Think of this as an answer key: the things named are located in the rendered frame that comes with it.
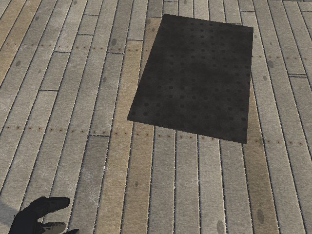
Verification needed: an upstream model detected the robot left hand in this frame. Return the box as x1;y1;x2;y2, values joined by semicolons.
8;196;80;234

